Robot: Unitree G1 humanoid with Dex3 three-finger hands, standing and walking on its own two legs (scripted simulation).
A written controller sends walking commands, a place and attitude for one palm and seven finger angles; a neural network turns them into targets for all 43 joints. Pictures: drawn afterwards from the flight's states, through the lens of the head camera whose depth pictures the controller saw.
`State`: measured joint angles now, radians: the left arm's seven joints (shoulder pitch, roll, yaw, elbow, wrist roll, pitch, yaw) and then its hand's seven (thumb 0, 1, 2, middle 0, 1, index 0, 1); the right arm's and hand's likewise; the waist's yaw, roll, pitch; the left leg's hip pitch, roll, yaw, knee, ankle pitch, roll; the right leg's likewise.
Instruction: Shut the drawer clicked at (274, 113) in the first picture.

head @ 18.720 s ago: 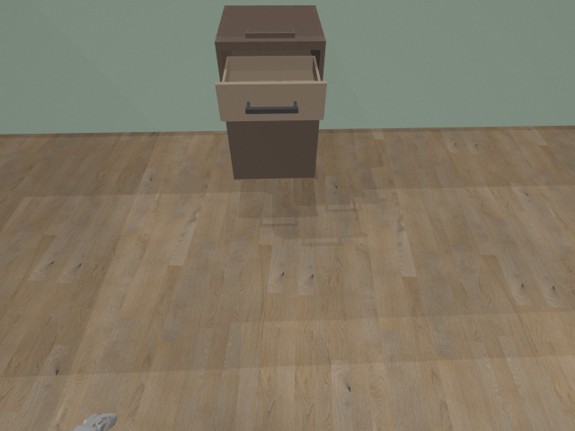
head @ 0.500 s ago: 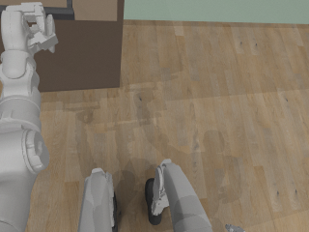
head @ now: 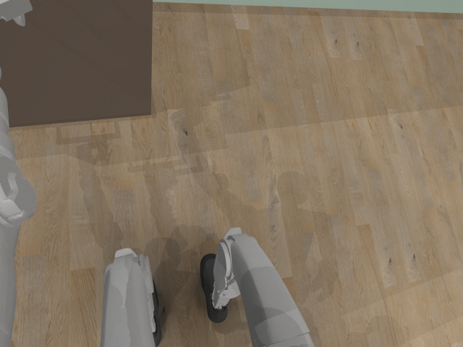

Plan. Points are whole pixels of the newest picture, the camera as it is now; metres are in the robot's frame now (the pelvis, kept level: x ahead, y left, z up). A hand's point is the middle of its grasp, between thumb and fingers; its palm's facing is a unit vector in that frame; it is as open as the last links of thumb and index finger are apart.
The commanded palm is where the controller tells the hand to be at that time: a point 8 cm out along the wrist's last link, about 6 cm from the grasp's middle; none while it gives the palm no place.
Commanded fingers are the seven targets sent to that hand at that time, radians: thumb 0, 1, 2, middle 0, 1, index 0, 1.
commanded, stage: push the drawer shut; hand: left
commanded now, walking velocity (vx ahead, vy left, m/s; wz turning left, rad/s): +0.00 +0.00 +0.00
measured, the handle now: out of the picture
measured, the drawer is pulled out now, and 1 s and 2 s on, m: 0.00 0.00 0.00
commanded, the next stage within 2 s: pull the fist back off the drawer in 0.04 s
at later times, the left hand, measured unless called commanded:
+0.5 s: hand out of the picture +0.61 +0.22 +0.04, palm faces +0.09 -0.99 -0.07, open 3.0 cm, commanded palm +0.61 +0.19 +0.05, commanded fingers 0.00 0.90 0.90 -1.40 -1.60 -1.40 -1.60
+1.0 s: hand out of the picture +0.60 +0.21 +0.04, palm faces +0.12 -0.99 -0.03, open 3.1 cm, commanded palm +0.54 +0.22 +0.07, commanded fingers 0.00 0.90 0.90 -1.40 -1.60 -1.40 -1.60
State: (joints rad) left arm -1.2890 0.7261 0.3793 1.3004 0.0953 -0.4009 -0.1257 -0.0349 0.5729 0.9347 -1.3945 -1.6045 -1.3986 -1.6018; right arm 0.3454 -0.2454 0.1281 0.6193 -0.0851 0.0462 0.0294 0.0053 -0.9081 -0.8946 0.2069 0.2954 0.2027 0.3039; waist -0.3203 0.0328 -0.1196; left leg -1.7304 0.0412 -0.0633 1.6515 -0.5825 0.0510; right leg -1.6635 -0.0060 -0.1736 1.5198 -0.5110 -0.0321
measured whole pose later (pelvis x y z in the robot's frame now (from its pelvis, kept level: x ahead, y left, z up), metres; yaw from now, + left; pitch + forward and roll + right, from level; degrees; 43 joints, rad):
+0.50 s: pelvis -0.01 +0.00 +0.00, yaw -1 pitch +37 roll -10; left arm -1.35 0.76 0.32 1.26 0.10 -0.29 -0.13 -0.06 0.53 0.90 -1.39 -1.60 -1.40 -1.60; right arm 0.35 -0.24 0.13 0.61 -0.09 0.03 0.04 0.00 -0.91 -0.89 0.21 0.30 0.20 0.30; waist -0.33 0.03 -0.10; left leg -1.77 0.04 -0.08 1.66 -0.56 0.05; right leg -1.69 -0.01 -0.19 1.51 -0.48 -0.03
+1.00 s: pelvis +0.03 +0.00 +0.03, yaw +0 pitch +37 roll -7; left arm -1.00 0.56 0.46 1.02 0.00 -0.39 -0.12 -0.01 0.84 0.88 -1.39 -1.60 -1.40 -1.60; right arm 0.31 -0.24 0.08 0.56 -0.06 0.09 0.06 0.01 -0.91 -0.89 0.21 0.30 0.20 0.30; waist -0.24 0.05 -0.13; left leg -1.59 0.06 -0.02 1.58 -0.63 0.05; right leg -1.56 0.02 -0.13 1.46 -0.55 -0.02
